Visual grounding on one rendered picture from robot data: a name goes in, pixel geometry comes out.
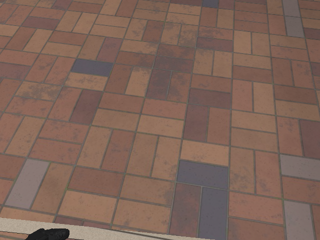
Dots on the robot left hand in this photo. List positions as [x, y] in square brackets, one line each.
[49, 234]

